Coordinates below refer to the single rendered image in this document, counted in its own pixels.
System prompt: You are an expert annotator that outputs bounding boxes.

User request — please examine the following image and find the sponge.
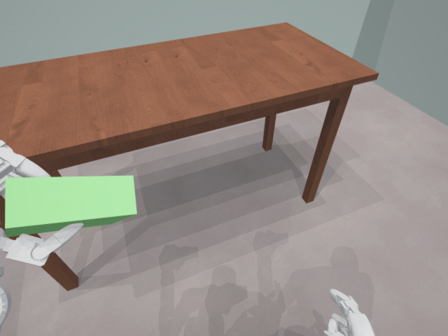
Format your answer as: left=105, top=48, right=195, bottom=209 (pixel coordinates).
left=5, top=176, right=137, bottom=237

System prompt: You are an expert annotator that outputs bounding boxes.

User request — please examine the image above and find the table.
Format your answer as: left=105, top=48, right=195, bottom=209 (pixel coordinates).
left=0, top=22, right=379, bottom=291

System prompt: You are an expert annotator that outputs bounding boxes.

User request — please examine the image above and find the right robot hand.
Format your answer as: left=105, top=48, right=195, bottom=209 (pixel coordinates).
left=324, top=289, right=375, bottom=336

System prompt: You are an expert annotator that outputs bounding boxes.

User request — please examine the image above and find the left robot hand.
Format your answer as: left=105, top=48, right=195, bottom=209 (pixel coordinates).
left=0, top=140, right=84, bottom=267

